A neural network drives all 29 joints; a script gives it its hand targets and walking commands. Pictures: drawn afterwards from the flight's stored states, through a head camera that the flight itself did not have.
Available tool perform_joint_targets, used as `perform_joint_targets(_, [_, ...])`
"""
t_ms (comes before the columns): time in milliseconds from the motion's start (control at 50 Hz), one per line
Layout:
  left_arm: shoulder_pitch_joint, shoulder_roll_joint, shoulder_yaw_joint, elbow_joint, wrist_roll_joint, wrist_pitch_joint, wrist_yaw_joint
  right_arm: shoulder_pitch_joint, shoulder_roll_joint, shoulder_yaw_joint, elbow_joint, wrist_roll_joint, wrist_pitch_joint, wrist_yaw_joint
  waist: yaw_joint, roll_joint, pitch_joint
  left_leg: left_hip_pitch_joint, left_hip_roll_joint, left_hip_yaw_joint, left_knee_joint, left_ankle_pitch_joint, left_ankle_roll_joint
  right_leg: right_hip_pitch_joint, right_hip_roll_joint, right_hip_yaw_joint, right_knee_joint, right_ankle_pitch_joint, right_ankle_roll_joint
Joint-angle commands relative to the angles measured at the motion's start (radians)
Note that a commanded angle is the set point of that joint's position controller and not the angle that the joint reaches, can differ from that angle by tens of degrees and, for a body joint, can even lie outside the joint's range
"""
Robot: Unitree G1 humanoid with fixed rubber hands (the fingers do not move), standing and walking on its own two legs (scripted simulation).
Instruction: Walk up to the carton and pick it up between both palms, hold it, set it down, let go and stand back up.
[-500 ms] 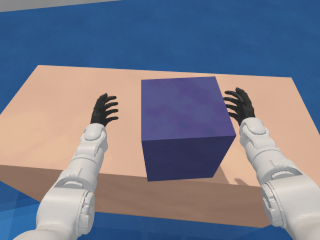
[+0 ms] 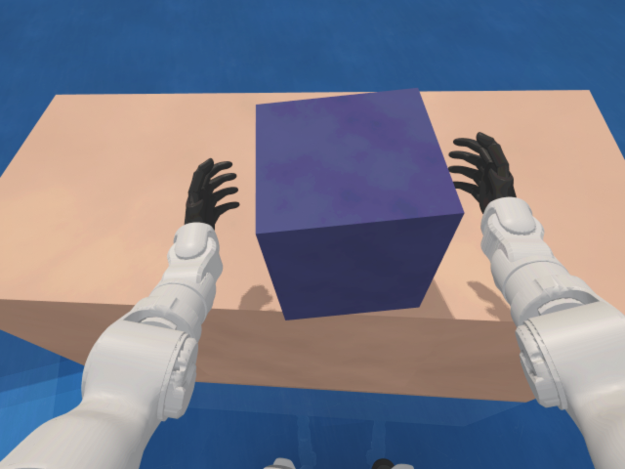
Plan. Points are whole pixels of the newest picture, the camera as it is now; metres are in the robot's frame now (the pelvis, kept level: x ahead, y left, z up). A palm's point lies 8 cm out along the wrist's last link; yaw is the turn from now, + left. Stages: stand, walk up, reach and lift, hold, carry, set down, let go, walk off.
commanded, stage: reach and lift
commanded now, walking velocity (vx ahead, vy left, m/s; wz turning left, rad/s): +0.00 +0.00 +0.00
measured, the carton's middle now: (345, 215) +0.46 +0.03 +0.02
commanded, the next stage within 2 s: none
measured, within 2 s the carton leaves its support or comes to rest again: neither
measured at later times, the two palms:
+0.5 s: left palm (229, 220) +0.42 +0.18 +0.04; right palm (460, 200) +0.46 -0.12 +0.06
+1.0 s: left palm (229, 222) +0.42 +0.18 +0.04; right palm (461, 206) +0.45 -0.12 +0.06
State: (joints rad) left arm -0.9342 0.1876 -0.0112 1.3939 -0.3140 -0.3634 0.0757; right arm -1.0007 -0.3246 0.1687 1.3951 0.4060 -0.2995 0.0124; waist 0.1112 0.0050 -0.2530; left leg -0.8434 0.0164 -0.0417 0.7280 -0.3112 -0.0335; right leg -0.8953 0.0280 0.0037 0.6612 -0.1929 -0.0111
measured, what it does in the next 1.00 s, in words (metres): stands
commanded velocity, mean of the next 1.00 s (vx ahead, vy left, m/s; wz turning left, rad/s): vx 0.00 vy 0.00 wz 0.00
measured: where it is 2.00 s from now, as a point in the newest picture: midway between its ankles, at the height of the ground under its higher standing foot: outside the picture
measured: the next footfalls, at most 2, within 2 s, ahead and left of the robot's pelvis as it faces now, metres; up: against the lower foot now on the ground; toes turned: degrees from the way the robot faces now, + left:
none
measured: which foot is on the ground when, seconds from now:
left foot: down 0.00-1.00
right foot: down 0.00-1.00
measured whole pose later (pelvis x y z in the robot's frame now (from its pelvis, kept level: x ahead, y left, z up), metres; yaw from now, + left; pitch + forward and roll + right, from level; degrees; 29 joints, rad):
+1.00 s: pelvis +0.02 +0.02 +0.03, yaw -1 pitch +16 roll -1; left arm -0.76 -0.04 0.52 1.20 0.24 -0.44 0.11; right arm -0.82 -0.04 -0.51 1.16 -0.39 -0.37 0.02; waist 0.05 0.02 -0.10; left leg -0.51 0.01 -0.02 0.49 -0.25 -0.01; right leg -0.55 0.02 0.02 0.39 -0.11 0.01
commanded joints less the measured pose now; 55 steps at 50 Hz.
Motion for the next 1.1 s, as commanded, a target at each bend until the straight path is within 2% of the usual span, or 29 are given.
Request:
perform_joint_targets(0, [-0.373,0.114,0.042,-0.100,0.021,-0.040,-0.014,-0.425,-0.048,-0.035,-0.178,-0.057,-0.019,-0.012,0.000,-0.132,-0.644,0.070,-0.023,0.111,-0.081,0.319,-0.014,0.642,-0.022,-0.017,0.000,0.220,0.037])
perform_joint_targets(20, [-0.387,0.104,0.050,-0.114,0.039,-0.048,-0.012,-0.418,-0.032,-0.057,-0.166,-0.070,-0.019,-0.017,-0.013,-0.115,-0.639,0.072,-0.023,0.115,-0.091,0.311,-0.010,0.650,-0.024,-0.021,-0.003,0.217,0.040])
perform_joint_targets(40, [-0.378,0.110,0.071,-0.098,0.050,-0.048,-0.011,-0.414,-0.017,-0.068,-0.172,-0.093,-0.019,-0.025,-0.007,-0.138,-0.631,0.042,-0.022,0.111,-0.090,0.283,-0.007,0.658,-0.028,-0.008,-0.004,0.194,0.042])
perform_joint_targets(60, [-0.397,0.106,0.076,-0.111,0.069,-0.051,-0.008,-0.417,-0.003,-0.087,-0.168,-0.110,-0.015,-0.030,-0.011,-0.109,-0.632,0.048,-0.021,0.117,-0.091,0.280,-0.007,0.649,-0.031,-0.012,-0.006,0.182,0.041])
perform_joint_targets(100, [-0.410,0.092,0.088,-0.111,0.075,-0.059,-0.004,-0.423,0.020,-0.118,-0.171,-0.144,-0.014,-0.039,-0.021,-0.097,-0.612,0.021,-0.026,0.115,-0.087,0.246,-0.006,0.656,-0.039,-0.006,-0.006,0.159,0.043])
perform_joint_targets(120, [-0.407,0.085,0.104,-0.111,0.083,-0.064,-0.003,-0.433,0.032,-0.141,-0.182,-0.165,-0.013,-0.049,-0.023,-0.119,-0.615,0.019,-0.027,0.119,-0.088,0.235,-0.004,0.664,-0.036,-0.007,-0.005,0.149,0.047])
perform_joint_targets(140, [-0.410,0.094,0.113,-0.109,0.088,-0.066,0.001,-0.419,0.048,-0.147,-0.198,-0.175,-0.014,-0.053,-0.017,-0.102,-0.639,0.008,-0.028,0.119,-0.085,0.225,0.001,0.682,-0.045,0.004,-0.002,0.142,0.044])
perform_joint_targets(180, [-0.395,0.101,0.144,-0.069,0.116,-0.068,0.005,-0.403,0.067,-0.182,-0.182,-0.209,-0.012,-0.074,-0.029,-0.115,-0.623,-0.022,-0.036,0.122,-0.084,0.213,0.007,0.722,-0.048,0.013,0.007,0.186,0.052])
perform_joint_targets(200, [-0.424,0.105,0.153,-0.111,0.136,-0.072,0.012,-0.412,0.061,-0.204,-0.189,-0.224,-0.017,-0.082,-0.037,-0.074,-0.647,-0.008,-0.030,0.118,-0.088,0.220,-0.004,0.728,-0.053,0.010,0.003,0.178,0.051])
perform_joint_targets(220, [-0.401,0.095,0.160,-0.105,0.150,-0.067,0.016,-0.391,0.068,-0.218,-0.166,-0.237,-0.014,-0.090,-0.042,-0.068,-0.643,0.000,-0.033,0.117,-0.080,0.228,-0.008,0.724,-0.049,0.012,0.001,0.187,0.046])
perform_joint_targets(260, [-0.400,0.051,0.165,-0.106,0.162,-0.064,0.019,-0.404,0.101,-0.214,-0.173,-0.242,-0.017,-0.088,-0.030,-0.057,-0.633,0.055,-0.035,0.117,-0.063,0.288,-0.022,0.710,-0.041,0.004,0.003,0.224,0.040])
perform_joint_targets(320, [-0.405,0.037,0.176,-0.111,0.179,-0.070,0.021,-0.423,0.131,-0.220,-0.179,-0.253,-0.023,-0.094,-0.026,-0.056,-0.636,0.041,-0.039,0.116,-0.067,0.286,-0.018,0.751,-0.043,0.019,0.002,0.254,0.042])
perform_joint_targets(340, [-0.393,0.039,0.186,-0.107,0.195,-0.072,0.023,-0.394,0.151,-0.214,-0.178,-0.262,-0.027,-0.094,-0.017,-0.036,-0.631,0.037,-0.037,0.113,-0.074,0.303,-0.018,0.755,-0.047,0.019,0.002,0.272,0.043])
perform_joint_targets(360, [-0.408,0.029,0.190,-0.096,0.200,-0.071,0.023,-0.404,0.143,-0.230,-0.150,-0.273,-0.024,-0.094,-0.032,-0.037,-0.601,0.049,-0.037,0.112,-0.068,0.300,-0.023,0.732,-0.045,0.015,-0.005,0.258,0.039])
perform_joint_targets(380, [-0.397,0.026,0.198,-0.111,0.214,-0.072,0.028,-0.402,0.146,-0.231,-0.161,-0.279,-0.025,-0.093,-0.014,-0.027,-0.624,0.058,-0.034,0.114,-0.077,0.311,-0.025,0.734,-0.043,0.020,-0.011,0.252,0.039])
perform_joint_targets(420, [-0.400,-0.009,0.198,-0.133,0.219,-0.082,0.028,-0.388,0.186,-0.249,-0.160,-0.306,-0.035,-0.096,-0.036,-0.035,-0.612,0.081,-0.033,0.114,-0.070,0.343,-0.029,0.739,-0.042,0.014,-0.011,0.284,0.037])
perform_joint_targets(480, [-0.383,-0.026,0.222,-0.101,0.245,-0.083,0.025,-0.390,0.203,-0.263,-0.151,-0.324,-0.038,-0.092,-0.018,-0.032,-0.568,0.093,-0.034,0.117,-0.084,0.354,-0.026,0.744,-0.039,0.015,-0.022,0.296,0.038])
perform_joint_targets(500, [-0.377,-0.049,0.219,-0.113,0.246,-0.086,0.029,-0.387,0.203,-0.272,-0.144,-0.339,-0.044,-0.091,-0.025,-0.034,-0.569,0.106,-0.033,0.115,-0.088,0.364,-0.028,0.741,-0.037,0.009,-0.023,0.306,0.035])
perform_joint_targets(600, [-0.382,-0.137,0.222,-0.127,0.292,-0.098,0.014,-0.393,0.299,-0.299,-0.151,-0.402,-0.062,-0.061,-0.019,-0.026,-0.545,0.204,-0.028,0.118,-0.106,0.416,-0.040,0.703,-0.028,-0.011,-0.061,0.306,0.023])
perform_joint_targets(640, [-0.368,-0.159,0.243,-0.132,0.326,-0.101,0.009,-0.379,0.336,-0.322,-0.139,-0.446,-0.065,-0.048,-0.012,-0.032,-0.530,0.217,-0.026,0.121,-0.127,0.414,-0.038,0.718,-0.028,-0.016,-0.082,0.291,0.025])
perform_joint_targets(680, [-0.368,-0.220,0.253,-0.145,0.361,-0.104,-0.002,-0.368,0.397,-0.358,-0.166,-0.501,-0.072,-0.030,-0.022,-0.038,-0.531,0.246,-0.024,0.125,-0.150,0.403,-0.036,0.720,-0.029,-0.022,-0.105,0.288,0.019])
perform_joint_targets(720, [-0.377,-0.339,0.259,-0.166,0.431,-0.105,-0.028,-0.362,0.526,-0.389,-0.162,-0.588,-0.077,0.002,-0.018,-0.005,-0.513,0.279,-0.023,0.130,-0.167,0.417,-0.039,0.717,-0.029,-0.033,-0.121,0.279,0.013])
perform_joint_targets(760, [-0.402,-0.576,0.263,-0.148,0.515,-0.102,-0.089,-0.369,0.802,-0.406,-0.183,-0.719,-0.081,0.065,-0.023,-0.033,-0.450,0.310,-0.025,0.136,-0.200,0.415,-0.027,0.749,-0.032,-0.046,-0.158,0.275,0.009])
perform_joint_targets(840, [-0.312,-0.592,0.320,-0.136,0.611,-0.092,-0.119,-0.226,0.832,-0.476,-0.177,-0.854,-0.089,0.097,-0.028,-0.012,-0.357,0.319,-0.016,0.147,-0.270,0.391,-0.022,0.855,-0.035,-0.066,-0.191,0.361,0.007])
perform_joint_targets(900, [-0.259,-0.616,0.325,-0.194,0.648,-0.083,-0.106,-0.155,0.842,-0.484,-0.187,-0.883,-0.101,0.109,-0.025,0.027,-0.376,0.366,-0.013,0.154,-0.299,0.464,-0.028,0.865,-0.025,-0.073,-0.216,0.411,-0.006])
perform_joint_targets(920, [-0.235,-0.618,0.318,-0.207,0.650,-0.076,-0.100,-0.148,0.836,-0.480,-0.200,-0.885,-0.103,0.111,-0.025,0.013,-0.366,0.384,-0.010,0.154,-0.299,0.481,-0.030,0.859,-0.018,-0.077,-0.227,0.414,-0.007])
perform_joint_targets(940, [-0.230,-0.630,0.312,-0.227,0.659,-0.070,-0.093,-0.148,0.840,-0.468,-0.196,-0.883,-0.104,0.114,-0.013,0.035,-0.378,0.408,-0.009,0.152,-0.304,0.502,-0.034,0.853,-0.015,-0.073,-0.238,0.405,-0.014])
perform_joint_targets(960, [-0.212,-0.638,0.313,-0.228,0.659,-0.062,-0.091,-0.128,0.833,-0.464,-0.202,-0.881,-0.105,0.114,-0.022,0.021,-0.364,0.429,-0.006,0.149,-0.308,0.518,-0.038,0.853,-0.010,-0.078,-0.248,0.405,-0.016])
perform_joint_targets(1080, [-0.142,-0.666,0.303,-0.281,0.682,-0.012,-0.085,-0.086,0.845,-0.439,-0.213,-0.873,-0.093,0.112,-0.020,0.017,-0.281,0.463,0.002,0.152,-0.350,0.541,-0.038,0.915,-0.004,-0.071,-0.280,0.442,-0.022])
